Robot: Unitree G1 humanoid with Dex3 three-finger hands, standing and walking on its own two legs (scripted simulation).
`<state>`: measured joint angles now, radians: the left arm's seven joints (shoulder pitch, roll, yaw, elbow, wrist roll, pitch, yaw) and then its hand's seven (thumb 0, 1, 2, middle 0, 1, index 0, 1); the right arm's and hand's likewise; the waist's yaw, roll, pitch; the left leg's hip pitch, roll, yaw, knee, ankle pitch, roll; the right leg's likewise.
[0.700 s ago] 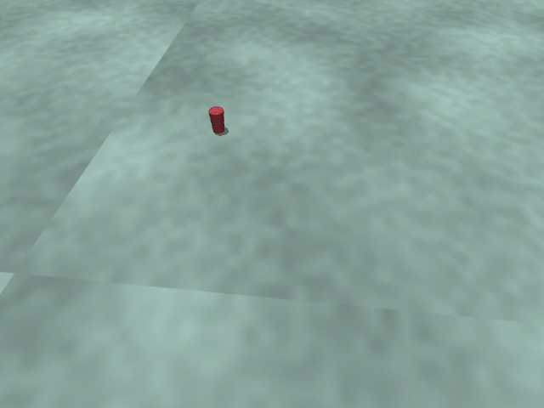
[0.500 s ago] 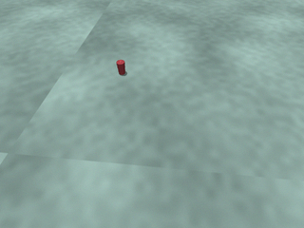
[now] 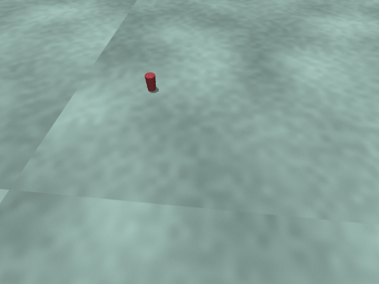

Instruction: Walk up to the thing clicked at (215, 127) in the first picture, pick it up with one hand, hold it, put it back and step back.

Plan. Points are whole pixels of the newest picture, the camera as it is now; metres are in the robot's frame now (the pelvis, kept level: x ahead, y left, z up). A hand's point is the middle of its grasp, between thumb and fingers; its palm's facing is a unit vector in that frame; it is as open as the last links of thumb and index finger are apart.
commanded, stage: stand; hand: left
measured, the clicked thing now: (150, 82) +1.71 +0.31 -0.71
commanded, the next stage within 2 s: walk up in 0.42 s
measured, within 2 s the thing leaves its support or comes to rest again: neither
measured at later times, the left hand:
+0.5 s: hand out of the picture +0.08 +0.26 -0.15, palm faces -0.01 -0.94 -0.33, open 7.4 cm
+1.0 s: hand (48, 252) +0.23 +0.36 -0.16, palm faces -0.02 -0.94 -0.33, open 7.4 cm
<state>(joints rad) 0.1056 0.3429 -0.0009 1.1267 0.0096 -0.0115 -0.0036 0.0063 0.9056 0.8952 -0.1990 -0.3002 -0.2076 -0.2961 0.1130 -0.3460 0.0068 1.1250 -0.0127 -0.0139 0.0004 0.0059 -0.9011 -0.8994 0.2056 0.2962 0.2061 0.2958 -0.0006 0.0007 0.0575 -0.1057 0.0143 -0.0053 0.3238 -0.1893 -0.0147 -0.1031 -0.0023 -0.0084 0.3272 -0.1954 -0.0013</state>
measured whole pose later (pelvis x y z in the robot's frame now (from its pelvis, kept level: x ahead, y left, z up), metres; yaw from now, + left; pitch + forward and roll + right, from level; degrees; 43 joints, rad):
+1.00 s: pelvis +0.18 +0.08 -0.01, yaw +2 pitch -3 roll +1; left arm 0.25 0.47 0.05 0.97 0.01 -0.04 -0.09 0.01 0.91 0.90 -0.20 -0.30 -0.21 -0.30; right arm 0.29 -0.39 -0.06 0.92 -0.01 -0.09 0.06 0.00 -0.90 -0.90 0.21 0.30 0.21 0.30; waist 0.00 -0.07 0.05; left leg -0.10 0.01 0.10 0.42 -0.27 0.03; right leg -0.50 -0.08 0.02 0.93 -0.27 0.00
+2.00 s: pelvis +0.71 +0.07 -0.01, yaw +0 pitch -2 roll +1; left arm 0.22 0.43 0.05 0.89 0.01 -0.04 -0.10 0.01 0.91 0.90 -0.20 -0.30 -0.21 -0.30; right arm 0.37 -0.41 -0.05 0.86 -0.01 -0.09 0.05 0.01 -0.90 -0.90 0.21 0.30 0.21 0.30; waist -0.03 -0.04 0.08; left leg -0.08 0.05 0.12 0.46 -0.33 -0.01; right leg -0.51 -0.11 -0.02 0.68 -0.16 -0.02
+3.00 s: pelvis +1.11 +0.03 -0.03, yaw +2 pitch -3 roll +0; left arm 0.26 0.42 0.06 0.88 0.02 -0.09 -0.06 0.01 0.91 0.90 -0.20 -0.30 -0.21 -0.30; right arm 0.34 -0.44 -0.05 0.88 -0.01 -0.04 0.04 0.01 -0.90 -0.90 0.21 0.30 0.21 0.30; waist -0.01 0.04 0.08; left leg -0.27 0.06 0.01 0.91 -0.46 0.03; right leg -0.37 -0.05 -0.06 0.66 -0.24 0.00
